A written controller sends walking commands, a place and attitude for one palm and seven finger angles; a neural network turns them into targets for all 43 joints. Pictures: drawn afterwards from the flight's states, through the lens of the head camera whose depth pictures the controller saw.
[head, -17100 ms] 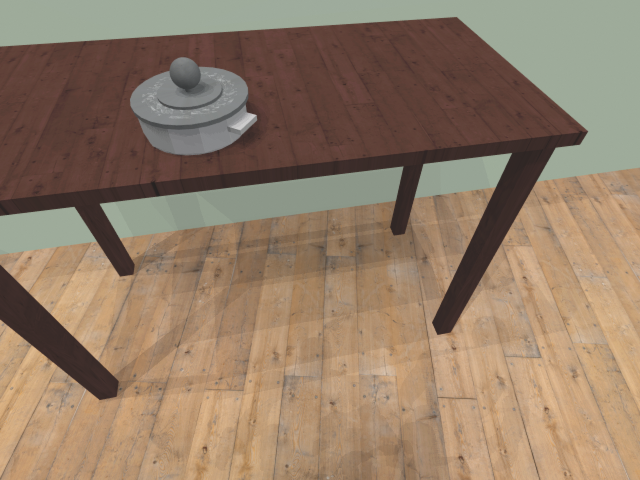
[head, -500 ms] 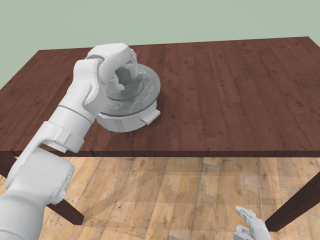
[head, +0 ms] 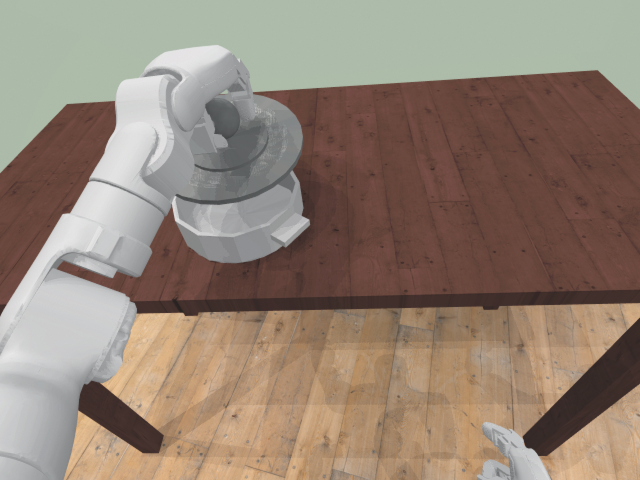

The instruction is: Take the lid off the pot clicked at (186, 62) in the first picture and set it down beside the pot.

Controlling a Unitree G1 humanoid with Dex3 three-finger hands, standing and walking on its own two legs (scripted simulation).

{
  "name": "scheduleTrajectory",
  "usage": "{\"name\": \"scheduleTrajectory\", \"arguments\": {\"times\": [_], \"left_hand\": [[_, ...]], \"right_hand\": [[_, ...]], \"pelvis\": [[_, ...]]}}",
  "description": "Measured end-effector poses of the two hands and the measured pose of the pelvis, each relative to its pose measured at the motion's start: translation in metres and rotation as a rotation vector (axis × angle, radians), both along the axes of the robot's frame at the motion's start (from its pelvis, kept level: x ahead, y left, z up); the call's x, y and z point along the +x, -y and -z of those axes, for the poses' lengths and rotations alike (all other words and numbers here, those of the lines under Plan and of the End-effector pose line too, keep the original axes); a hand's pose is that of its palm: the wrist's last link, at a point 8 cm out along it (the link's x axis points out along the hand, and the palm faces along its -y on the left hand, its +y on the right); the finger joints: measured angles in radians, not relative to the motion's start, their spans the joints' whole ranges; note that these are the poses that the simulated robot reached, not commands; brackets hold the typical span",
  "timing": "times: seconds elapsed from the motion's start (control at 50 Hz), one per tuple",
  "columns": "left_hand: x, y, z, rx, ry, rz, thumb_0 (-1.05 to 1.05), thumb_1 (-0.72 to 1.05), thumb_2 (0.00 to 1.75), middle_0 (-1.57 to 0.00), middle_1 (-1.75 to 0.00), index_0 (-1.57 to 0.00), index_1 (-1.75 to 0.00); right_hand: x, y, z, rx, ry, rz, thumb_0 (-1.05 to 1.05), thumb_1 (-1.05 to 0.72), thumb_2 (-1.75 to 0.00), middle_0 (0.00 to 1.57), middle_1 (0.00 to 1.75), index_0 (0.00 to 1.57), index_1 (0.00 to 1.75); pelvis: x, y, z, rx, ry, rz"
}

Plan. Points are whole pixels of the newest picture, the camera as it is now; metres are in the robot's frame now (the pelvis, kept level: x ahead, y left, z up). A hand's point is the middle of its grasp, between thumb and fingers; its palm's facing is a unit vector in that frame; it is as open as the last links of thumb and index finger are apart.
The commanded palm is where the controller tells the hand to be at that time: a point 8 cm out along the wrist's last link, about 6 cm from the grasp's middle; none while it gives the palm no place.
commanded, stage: lift the lid straight up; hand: left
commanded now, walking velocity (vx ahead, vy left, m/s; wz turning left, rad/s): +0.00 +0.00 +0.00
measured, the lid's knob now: (219, 119) +0.48 +0.12 +0.24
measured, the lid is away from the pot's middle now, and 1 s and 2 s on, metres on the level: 0.01 0.02 0.11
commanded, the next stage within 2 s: move the lid sideways beside the pot in 1.04 s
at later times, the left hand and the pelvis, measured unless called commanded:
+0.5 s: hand (199, 87) +0.45 +0.13 +0.29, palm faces -0.08 -0.04 -1.00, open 7.6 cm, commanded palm +0.42 +0.14 +0.36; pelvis +0.00 +0.01 +0.00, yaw +0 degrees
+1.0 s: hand (185, 54) +0.45 +0.13 +0.33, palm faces -0.01 -0.05 -1.00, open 7.6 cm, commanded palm +0.43 +0.14 +0.39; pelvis +0.01 +0.01 +0.00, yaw +0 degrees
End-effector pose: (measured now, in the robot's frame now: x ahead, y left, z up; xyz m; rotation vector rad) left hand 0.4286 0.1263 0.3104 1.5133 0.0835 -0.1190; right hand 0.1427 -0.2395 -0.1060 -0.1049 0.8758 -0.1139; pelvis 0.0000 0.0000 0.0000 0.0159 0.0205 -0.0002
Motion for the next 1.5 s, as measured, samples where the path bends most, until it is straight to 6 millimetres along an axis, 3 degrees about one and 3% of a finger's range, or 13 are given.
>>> {"name": "scheduleTrajectory", "arguments": {"times": [0.76,1.02,1.2,1.36,1.5], "left_hand": [[0.009,-0.005,-0.063,-0.017,0.105,-0.026,0.00,0.16,0.93,-0.69,-0.83,-0.71,-0.83],[0.007,-0.006,-0.071,-0.002,0.112,-0.048,0.00,0.16,0.94,-0.69,-0.83,-0.72,-0.83],[0.016,-0.003,-0.069,-0.001,0.105,-0.045,0.00,0.16,0.94,-0.69,-0.83,-0.72,-0.83],[0.018,-0.020,-0.071,-0.011,0.114,-0.081,0.00,0.16,0.93,-0.69,-0.83,-0.72,-0.83],[0.011,-0.044,-0.067,-0.005,0.102,-0.128,0.00,0.16,0.93,-0.69,-0.83,-0.72,-0.84]], "right_hand": [[0.006,-0.012,0.000,0.004,-0.001,-0.008,0.01,-0.90,-0.90,0.20,0.30,0.20,0.30],[0.023,-0.021,-0.006,0.002,0.027,-0.042,0.01,-0.90,-0.90,0.20,0.30,0.20,0.30],[0.018,-0.022,-0.004,-0.003,0.018,-0.028,0.01,-0.90,-0.90,0.20,0.30,0.20,0.30],[0.006,-0.014,0.001,-0.001,-0.026,0.000,0.01,-0.90,-0.90,0.20,0.30,0.20,0.30],[0.008,-0.009,-0.001,-0.015,-0.035,-0.001,0.01,-0.90,-0.90,0.20,0.30,0.20,0.30]], "pelvis": [[0.008,-0.010,-0.001,-0.004,-0.026,0.004],[0.006,-0.013,-0.001,-0.004,-0.029,-0.009],[0.009,-0.013,-0.001,-0.004,-0.040,-0.002],[0.013,-0.013,-0.001,-0.006,-0.043,0.009],[0.011,-0.012,-0.001,-0.007,-0.036,0.008]]}}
